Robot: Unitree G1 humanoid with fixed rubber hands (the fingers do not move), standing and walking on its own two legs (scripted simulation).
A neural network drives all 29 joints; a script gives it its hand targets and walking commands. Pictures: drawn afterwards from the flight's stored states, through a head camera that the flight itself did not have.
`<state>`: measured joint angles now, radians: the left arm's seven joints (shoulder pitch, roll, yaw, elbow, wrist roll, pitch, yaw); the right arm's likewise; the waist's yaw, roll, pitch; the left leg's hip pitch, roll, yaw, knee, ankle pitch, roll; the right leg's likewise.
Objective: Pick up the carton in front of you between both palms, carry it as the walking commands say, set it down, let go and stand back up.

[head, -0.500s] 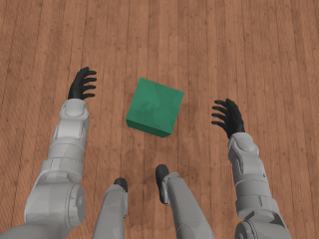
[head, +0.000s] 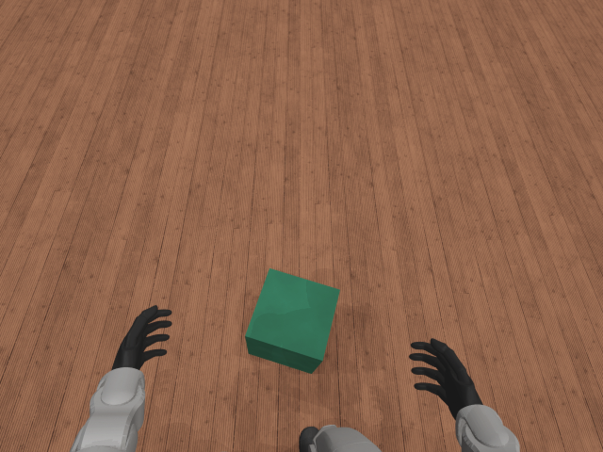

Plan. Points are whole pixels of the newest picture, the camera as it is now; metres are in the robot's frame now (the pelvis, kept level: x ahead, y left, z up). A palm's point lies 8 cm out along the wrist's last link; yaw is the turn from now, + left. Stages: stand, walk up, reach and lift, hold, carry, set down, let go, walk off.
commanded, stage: let go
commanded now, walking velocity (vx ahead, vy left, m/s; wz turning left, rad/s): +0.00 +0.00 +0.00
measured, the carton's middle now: (291, 323) +0.42 -0.06 -0.64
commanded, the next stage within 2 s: stand in 0.66 s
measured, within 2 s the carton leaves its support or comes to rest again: neither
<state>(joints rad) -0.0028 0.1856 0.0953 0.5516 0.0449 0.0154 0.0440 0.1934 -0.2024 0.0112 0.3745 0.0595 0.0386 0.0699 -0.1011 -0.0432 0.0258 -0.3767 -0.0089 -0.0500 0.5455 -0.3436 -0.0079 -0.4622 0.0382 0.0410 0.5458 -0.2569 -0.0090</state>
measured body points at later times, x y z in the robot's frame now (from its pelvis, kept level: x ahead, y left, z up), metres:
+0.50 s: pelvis -0.01 +0.02 +0.01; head -0.01 +0.01 +0.46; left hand +0.16 +0.25 -0.07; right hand +0.17 -0.22 -0.06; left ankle -0.05 +0.13 -0.73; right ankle +0.00 -0.11 -0.73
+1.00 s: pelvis +0.00 -0.01 +0.00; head +0.02 -0.03 +0.45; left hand +0.12 +0.30 -0.08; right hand +0.15 -0.29 -0.11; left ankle -0.05 +0.13 -0.73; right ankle +0.00 -0.11 -0.73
